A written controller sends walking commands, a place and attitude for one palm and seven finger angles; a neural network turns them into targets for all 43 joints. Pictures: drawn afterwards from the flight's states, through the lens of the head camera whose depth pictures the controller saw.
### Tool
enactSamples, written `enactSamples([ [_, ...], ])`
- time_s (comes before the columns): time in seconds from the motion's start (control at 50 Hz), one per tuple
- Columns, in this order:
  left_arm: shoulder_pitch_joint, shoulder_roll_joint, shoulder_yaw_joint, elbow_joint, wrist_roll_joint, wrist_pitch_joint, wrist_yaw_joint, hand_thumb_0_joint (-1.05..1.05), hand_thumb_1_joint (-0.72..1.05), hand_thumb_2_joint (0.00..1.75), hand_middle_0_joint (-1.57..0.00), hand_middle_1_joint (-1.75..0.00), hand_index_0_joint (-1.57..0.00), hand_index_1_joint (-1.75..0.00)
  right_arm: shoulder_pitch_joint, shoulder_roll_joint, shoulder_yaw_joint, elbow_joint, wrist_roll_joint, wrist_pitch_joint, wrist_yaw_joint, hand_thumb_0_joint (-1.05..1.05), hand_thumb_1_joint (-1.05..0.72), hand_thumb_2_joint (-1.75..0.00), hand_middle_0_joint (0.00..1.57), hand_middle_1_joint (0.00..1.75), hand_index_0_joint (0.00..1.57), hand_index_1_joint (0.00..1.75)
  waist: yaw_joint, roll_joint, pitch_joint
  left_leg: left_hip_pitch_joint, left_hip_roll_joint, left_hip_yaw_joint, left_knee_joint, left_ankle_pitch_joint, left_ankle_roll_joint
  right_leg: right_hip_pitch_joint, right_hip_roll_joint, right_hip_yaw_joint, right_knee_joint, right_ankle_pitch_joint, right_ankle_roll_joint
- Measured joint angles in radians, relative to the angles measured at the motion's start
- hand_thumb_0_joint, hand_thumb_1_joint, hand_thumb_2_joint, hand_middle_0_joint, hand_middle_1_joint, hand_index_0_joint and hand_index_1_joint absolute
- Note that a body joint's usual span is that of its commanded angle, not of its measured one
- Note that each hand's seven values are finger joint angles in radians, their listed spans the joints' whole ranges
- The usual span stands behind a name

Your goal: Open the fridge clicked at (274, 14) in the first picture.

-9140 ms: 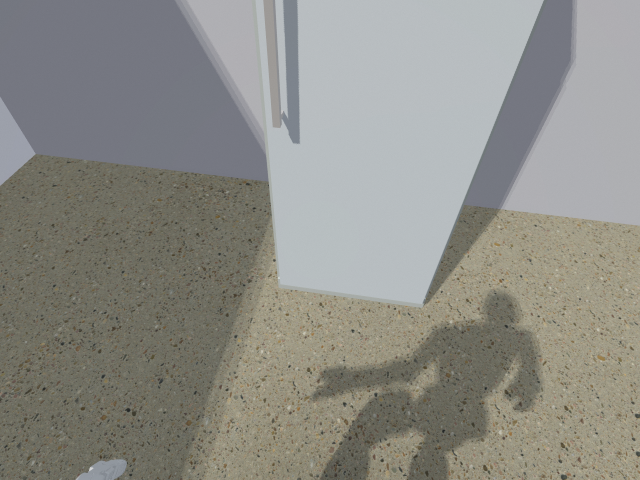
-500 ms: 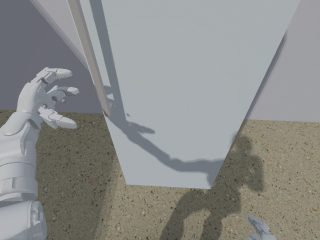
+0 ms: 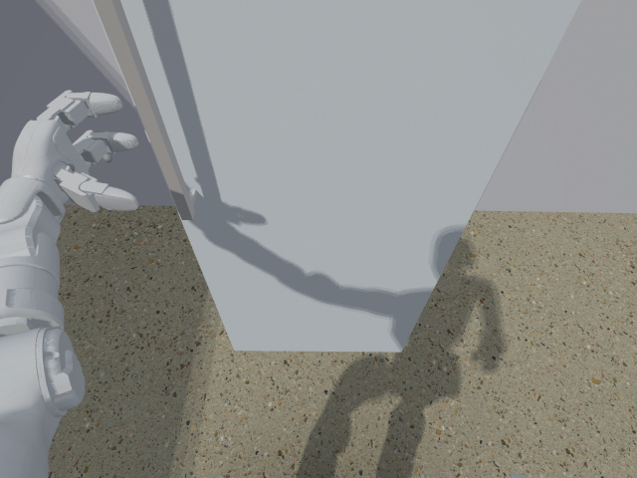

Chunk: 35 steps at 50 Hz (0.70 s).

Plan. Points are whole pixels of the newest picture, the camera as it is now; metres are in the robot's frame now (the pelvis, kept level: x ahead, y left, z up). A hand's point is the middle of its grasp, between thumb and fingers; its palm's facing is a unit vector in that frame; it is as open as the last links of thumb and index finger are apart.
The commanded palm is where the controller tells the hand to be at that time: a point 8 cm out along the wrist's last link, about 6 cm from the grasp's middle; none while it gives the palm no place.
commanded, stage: move the hooked fingers beside the handle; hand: left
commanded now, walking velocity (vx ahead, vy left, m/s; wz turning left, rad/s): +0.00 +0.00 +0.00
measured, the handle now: (149, 93) +0.51 +0.20 +0.21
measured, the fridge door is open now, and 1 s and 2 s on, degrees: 0 0 0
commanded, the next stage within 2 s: feel for the door with the fingertips in 0.92 s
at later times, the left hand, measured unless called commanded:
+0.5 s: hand (109, 150) +0.46 +0.26 +0.16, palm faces -0.01 -1.00 +0.01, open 14.0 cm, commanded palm +0.44 +0.30 +0.16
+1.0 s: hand (103, 159) +0.44 +0.26 +0.16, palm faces +0.00 -1.00 +0.00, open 14.0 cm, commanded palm +0.43 +0.30 +0.16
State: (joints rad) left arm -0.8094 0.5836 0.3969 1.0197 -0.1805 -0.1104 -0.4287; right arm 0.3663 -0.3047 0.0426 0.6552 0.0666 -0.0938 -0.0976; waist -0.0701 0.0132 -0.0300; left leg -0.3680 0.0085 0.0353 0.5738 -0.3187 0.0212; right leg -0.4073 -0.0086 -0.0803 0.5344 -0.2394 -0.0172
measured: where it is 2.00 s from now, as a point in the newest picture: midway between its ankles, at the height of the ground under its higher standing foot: outside the picture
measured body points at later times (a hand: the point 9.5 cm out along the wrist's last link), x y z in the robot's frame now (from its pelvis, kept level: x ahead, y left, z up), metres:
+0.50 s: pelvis +0.01 +0.01 +0.00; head +0.06 +0.01 +0.44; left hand +0.46 +0.31 +0.16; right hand +0.03 -0.27 -0.11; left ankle -0.02 +0.10 -0.73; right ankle +0.02 -0.11 -0.73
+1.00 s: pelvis +0.00 +0.01 +0.00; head +0.04 +0.02 +0.45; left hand +0.44 +0.31 +0.17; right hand +0.08 -0.26 -0.11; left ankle -0.02 +0.10 -0.73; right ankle +0.02 -0.11 -0.73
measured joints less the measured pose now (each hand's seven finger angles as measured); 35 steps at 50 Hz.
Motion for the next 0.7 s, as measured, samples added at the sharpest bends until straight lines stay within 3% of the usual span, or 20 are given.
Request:
enactSamples([
  [0.24, -0.055, 0.042, 0.041, 0.083, 0.026, -0.043, -0.002, -0.01, -0.50, 0.30, -0.30, -1.20, -0.30, -1.20, 0.044, -0.002, -0.006, -0.005, -0.009, 0.044, 0.014, 0.01, -0.90, -0.90, 0.21, 0.30, 0.21, 0.30, -0.032, 0.002, -0.014, -0.051, 0.005, 0.018, 0.019, -0.010, 0.005, -0.055, 0.005, 0.019, 0.012, 0.002, 0.005],
  [0.52, -0.011, 0.024, 0.044, 0.029, 0.004, -0.048, -0.011, -0.01, -0.50, 0.30, -0.30, -1.20, -0.30, -1.20, 0.047, 0.010, -0.006, -0.012, -0.009, 0.064, 0.021, 0.01, -0.90, -0.90, 0.21, 0.30, 0.21, 0.30, -0.021, 0.000, -0.025, -0.054, 0.004, 0.019, 0.029, -0.022, 0.011, -0.053, 0.005, 0.020, 0.010, -0.003, 0.012],
  [0.7, 0.016, -0.006, 0.017, -0.017, -0.006, -0.011, -0.004, -0.01, -0.50, 0.30, -0.30, -1.20, -0.30, -1.20, 0.016, 0.013, -0.005, -0.034, -0.007, 0.061, 0.029, 0.01, -0.90, -0.90, 0.21, 0.30, 0.21, 0.30, -0.003, 0.002, -0.036, -0.039, 0.000, 0.015, 0.030, -0.026, 0.015, -0.035, 0.000, 0.016, 0.010, -0.008, 0.016],
])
